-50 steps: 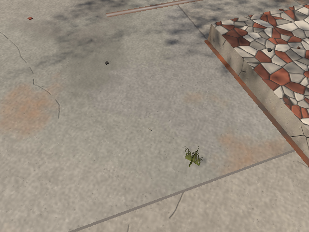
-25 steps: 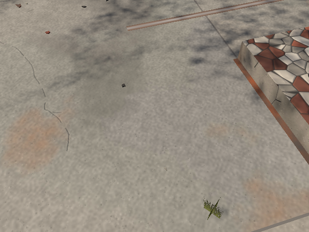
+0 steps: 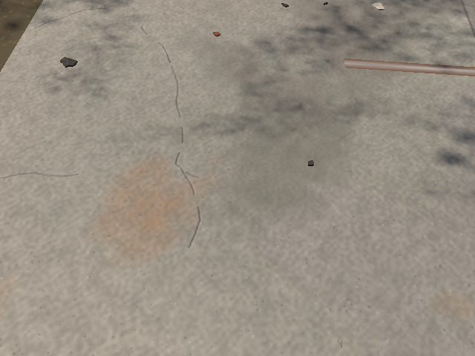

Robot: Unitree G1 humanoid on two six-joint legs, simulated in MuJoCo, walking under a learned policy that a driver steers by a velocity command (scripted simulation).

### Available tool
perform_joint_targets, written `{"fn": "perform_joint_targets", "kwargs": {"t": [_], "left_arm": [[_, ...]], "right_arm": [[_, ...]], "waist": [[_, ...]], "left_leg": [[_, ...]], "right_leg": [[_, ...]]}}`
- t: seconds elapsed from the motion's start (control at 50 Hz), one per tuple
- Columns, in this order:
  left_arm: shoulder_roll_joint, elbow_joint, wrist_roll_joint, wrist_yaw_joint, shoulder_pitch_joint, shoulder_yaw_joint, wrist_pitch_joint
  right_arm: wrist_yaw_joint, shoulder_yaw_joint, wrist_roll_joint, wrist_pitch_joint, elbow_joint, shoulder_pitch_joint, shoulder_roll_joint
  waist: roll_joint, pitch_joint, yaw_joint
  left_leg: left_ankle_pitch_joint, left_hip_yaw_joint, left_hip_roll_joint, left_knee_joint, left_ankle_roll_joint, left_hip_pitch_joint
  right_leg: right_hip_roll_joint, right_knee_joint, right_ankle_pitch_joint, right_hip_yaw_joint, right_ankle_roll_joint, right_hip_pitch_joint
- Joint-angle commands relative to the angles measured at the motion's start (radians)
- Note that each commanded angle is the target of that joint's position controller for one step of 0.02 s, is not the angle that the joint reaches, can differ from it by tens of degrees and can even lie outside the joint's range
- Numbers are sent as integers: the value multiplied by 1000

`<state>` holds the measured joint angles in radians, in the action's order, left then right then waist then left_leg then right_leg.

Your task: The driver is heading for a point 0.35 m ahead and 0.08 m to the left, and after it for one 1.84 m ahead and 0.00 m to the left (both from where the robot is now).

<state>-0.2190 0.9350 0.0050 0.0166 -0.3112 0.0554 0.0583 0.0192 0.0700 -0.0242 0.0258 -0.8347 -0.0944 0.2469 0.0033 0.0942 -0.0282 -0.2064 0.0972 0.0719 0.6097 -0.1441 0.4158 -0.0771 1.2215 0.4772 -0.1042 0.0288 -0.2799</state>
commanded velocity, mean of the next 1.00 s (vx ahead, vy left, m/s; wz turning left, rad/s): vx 0.07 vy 0.00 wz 0.36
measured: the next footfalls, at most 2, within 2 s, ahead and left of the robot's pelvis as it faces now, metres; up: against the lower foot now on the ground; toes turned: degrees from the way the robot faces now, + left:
right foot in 0.58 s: +0.25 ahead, -0.11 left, +0.00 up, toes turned +26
left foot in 0.96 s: +0.12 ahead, +0.06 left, +0.00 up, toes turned +15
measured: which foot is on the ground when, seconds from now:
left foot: down 0.00-0.58, up 0.60-0.94, down 0.96-1.00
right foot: up 0.00-0.56, down 0.58-0.96, up 0.98-1.00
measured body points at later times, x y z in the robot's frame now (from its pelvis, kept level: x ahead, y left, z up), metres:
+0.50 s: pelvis +0.12 -0.02 +0.02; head +0.16 +0.00 +0.47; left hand +0.22 +0.28 -0.09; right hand +0.25 -0.29 -0.10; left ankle +0.08 +0.04 -0.72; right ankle +0.20 -0.14 -0.69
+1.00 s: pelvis +0.13 -0.04 +0.02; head +0.16 -0.02 +0.47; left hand +0.11 +0.25 -0.11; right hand +0.34 -0.25 -0.10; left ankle +0.08 +0.05 -0.72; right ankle +0.20 -0.13 -0.71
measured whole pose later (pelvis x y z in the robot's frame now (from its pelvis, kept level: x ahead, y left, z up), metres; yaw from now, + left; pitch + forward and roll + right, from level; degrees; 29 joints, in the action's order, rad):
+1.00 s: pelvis +0.13 -0.04 +0.02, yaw +18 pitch +0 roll +1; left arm -0.29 0.82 0.00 0.00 -0.26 0.04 -0.04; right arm -0.04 0.02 -0.02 -0.04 -0.82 -0.16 0.26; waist 0.04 0.07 -0.04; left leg -0.26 -0.04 0.07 0.43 -0.04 0.16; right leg 0.06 0.59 0.31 0.11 -0.02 -0.33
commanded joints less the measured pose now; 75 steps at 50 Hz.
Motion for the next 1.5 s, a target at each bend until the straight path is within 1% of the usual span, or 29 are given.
{"fn": "perform_joint_targets", "kwargs": {"t": [0.02,0.06,0.12,0.24,0.46,0.56,0.58,0.6,0.62,0.64,0.68,0.74,0.78,0.84,0.92,0.94,0.96,0.98,1.0,1.02,1.06,1.2,1.3,1.32,1.34,1.36,1.38,1.44,1.5], "left_arm": [[-107,-94,12,7,14,19,13],[-102,-95,37,3,-25,21,-27],[-85,-116,30,1,-8,15,-58],[-125,-184,24,6,151,17,-81],[-151,-256,-4,18,256,1,-71],[-167,-248,-5,31,135,-1,-52],[-205,-242,8,41,89,8,-44],[-280,-264,11,51,114,15,-48],[-293,-266,-2,40,92,16,-65],[-251,-262,-4,32,69,8,-69],[-175,-267,5,21,148,-12,-68],[-145,-242,17,14,167,-31,-51],[-161,-217,12,4,153,-30,-47],[-254,-186,14,-13,67,7,-65],[-254,-184,2,-21,100,23,-88],[-238,-188,-2,-20,107,22,-90],[-198,-203,-10,-21,105,13,-85],[-146,-235,-24,-20,128,1,-82],[-199,-213,-1,-7,110,17,-89],[-218,-186,6,-6,71,31,-99],[-201,-160,10,-15,28,38,-117],[-152,-218,2,-58,133,18,-133],[-155,-236,-5,-55,103,19,-125],[-158,-229,4,-49,76,21,-114],[-218,-226,19,-38,41,36,-99],[-385,-253,13,-35,29,69,-85],[-378,-224,-3,-35,-69,80,-85],[-242,-250,-4,-20,116,42,-101],[-238,-253,-8,-20,103,40,-99]], "right_arm": [[-26,41,30,-2,12,-138,139],[-26,25,33,3,25,-110,109],[-22,36,20,13,24,-152,159],[-36,38,22,-12,35,-239,173],[-42,49,4,-46,70,-273,205],[-35,51,24,-55,107,-147,217],[-36,42,34,-50,123,-137,189],[-38,21,26,-48,131,-235,99],[-45,43,6,-61,119,-283,183],[-46,47,-17,-66,98,-285,200],[-32,41,1,-79,80,-222,179],[-13,12,20,-88,66,-206,124],[-19,-9,15,-95,58,-178,104],[-42,-13,20,-97,60,-119,127],[-60,-21,25,-67,34,-171,121],[-66,-17,16,-55,30,-181,139],[-74,-8,-3,-45,37,-188,195],[-74,13,-3,-50,41,-141,281],[-68,8,-7,-49,52,-110,242],[-63,-10,-1,-45,69,-75,175],[-67,-27,2,-42,84,-21,128],[-60,-6,-1,-38,58,-119,189],[-40,14,5,-40,61,-90,230],[-40,16,10,-41,58,-90,228],[-37,12,6,-41,57,-123,202],[-36,-15,-5,-47,125,-113,103],[-54,-14,-8,-62,132,-43,139],[-43,0,10,-59,105,-60,175],[-28,1,-4,-63,90,-106,169]], "waist": [[9,-134,40],[-7,-151,-3],[-13,-180,-8],[-64,-165,49],[-87,-123,79],[-98,-117,-4],[-28,-146,-15],[212,-185,56],[233,-215,49],[131,-185,54],[80,-115,63],[153,-140,67],[180,-142,62],[204,-125,11],[168,-137,56],[137,-144,61],[30,-159,57],[-205,-103,42],[-206,-90,55],[-122,-70,21],[-110,-49,-16],[-165,-83,62],[-167,-109,29],[-127,-117,3],[28,-139,-11],[300,-128,15],[195,-172,-68],[99,-50,30],[91,-117,32]], "left_leg": [[779,-355,-304,-251,-172,-374],[810,-300,-252,-269,-139,-283],[875,-281,-219,-262,-122,-264],[708,-374,-207,-257,-60,-334],[746,-559,-216,-162,-91,-411],[542,-611,-124,-95,11,-280],[361,-554,-68,-3,65,-184],[-221,-361,63,212,116,-44],[-524,-234,145,385,132,56],[-477,-242,88,525,147,65],[-332,-266,56,550,168,31],[-247,-258,59,384,190,-73],[-265,-164,18,180,198,-124],[-266,-130,23,39,181,-139],[-85,-124,14,-228,134,-269],[-26,-159,-24,-293,115,-361],[-49,-276,-161,-334,81,-451],[76,-449,-333,-386,-17,-385],[233,-473,-439,-375,-113,-301],[325,-413,-416,-365,-127,-258],[391,-274,-329,-336,-76,-249],[470,-176,-331,-256,-64,-395],[443,-123,-340,-143,-14,-324],[344,-85,-318,-69,32,-267],[138,-18,-259,113,98,-137],[-424,45,-75,333,176,149],[-469,-107,-66,473,170,143],[-233,-147,-115,468,164,150],[-169,-132,-88,468,182,110]], "right_leg": [[-30,69,-95,115,-3,-335],[-26,-5,-110,120,13,-248],[-7,-79,-163,111,27,-254],[3,-194,-248,140,35,-368],[88,-415,-122,184,-5,-293],[113,-805,-244,188,-34,38],[8,-907,-362,265,-61,189],[-266,-907,-709,505,-136,325],[-366,-879,-919,645,-286,283],[-352,-858,-995,598,-321,253],[-195,-885,-806,408,-256,139],[-84,-886,-816,287,-200,117],[-65,-889,-759,303,-197,144],[-85,-873,-708,409,-223,171],[-73,-842,-622,480,-182,107],[-52,-820,-537,476,-143,25],[-2,-740,-393,429,-98,-93],[166,-596,-131,230,-60,-210],[157,-347,93,159,-52,-187],[139,-213,93,166,-53,-180],[121,-120,9,161,-41,-187],[93,-388,-4,86,-5,-157],[118,-652,-100,16,-50,24],[125,-788,-228,30,-64,109],[28,-909,-326,211,-93,235],[-289,-912,-800,631,-220,320],[-316,-900,-855,632,-344,270],[-126,-920,-627,429,-259,176],[-83,-904,-703,398,-250,201]]}}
